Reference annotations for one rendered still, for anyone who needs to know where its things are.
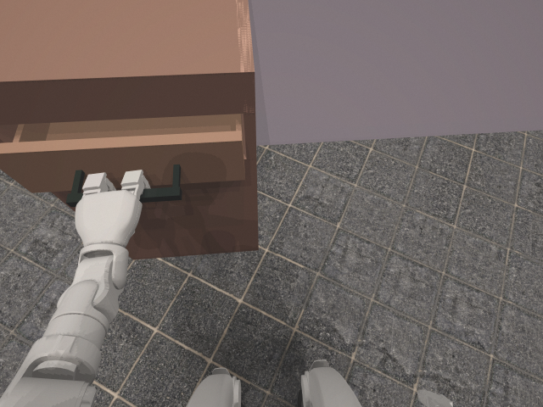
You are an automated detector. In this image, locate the robot left thigh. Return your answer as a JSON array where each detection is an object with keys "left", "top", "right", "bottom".
[{"left": 186, "top": 374, "right": 241, "bottom": 407}]

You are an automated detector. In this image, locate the handle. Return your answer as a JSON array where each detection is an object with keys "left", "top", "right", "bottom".
[{"left": 66, "top": 164, "right": 182, "bottom": 207}]

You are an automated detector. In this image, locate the left robot upper arm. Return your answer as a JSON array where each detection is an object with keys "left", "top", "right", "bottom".
[{"left": 3, "top": 377, "right": 97, "bottom": 407}]

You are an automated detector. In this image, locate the robot right thigh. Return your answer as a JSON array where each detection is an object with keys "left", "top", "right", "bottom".
[{"left": 301, "top": 367, "right": 362, "bottom": 407}]

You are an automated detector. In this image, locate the robot left hand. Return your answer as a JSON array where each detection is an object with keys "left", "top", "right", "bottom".
[{"left": 75, "top": 170, "right": 150, "bottom": 248}]

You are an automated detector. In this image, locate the robot thigh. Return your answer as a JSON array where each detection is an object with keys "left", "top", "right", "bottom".
[
  {"left": 186, "top": 374, "right": 241, "bottom": 407},
  {"left": 301, "top": 367, "right": 362, "bottom": 407}
]

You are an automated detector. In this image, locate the cabinet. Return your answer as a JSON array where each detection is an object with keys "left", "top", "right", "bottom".
[{"left": 0, "top": 0, "right": 259, "bottom": 260}]

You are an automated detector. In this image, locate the robot right hand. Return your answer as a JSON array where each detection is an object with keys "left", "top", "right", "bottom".
[{"left": 417, "top": 389, "right": 453, "bottom": 407}]

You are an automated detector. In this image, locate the drawer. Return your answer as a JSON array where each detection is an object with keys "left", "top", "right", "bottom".
[{"left": 0, "top": 114, "right": 245, "bottom": 193}]

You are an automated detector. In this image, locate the left robot forearm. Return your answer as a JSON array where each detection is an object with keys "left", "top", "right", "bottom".
[{"left": 0, "top": 243, "right": 129, "bottom": 407}]

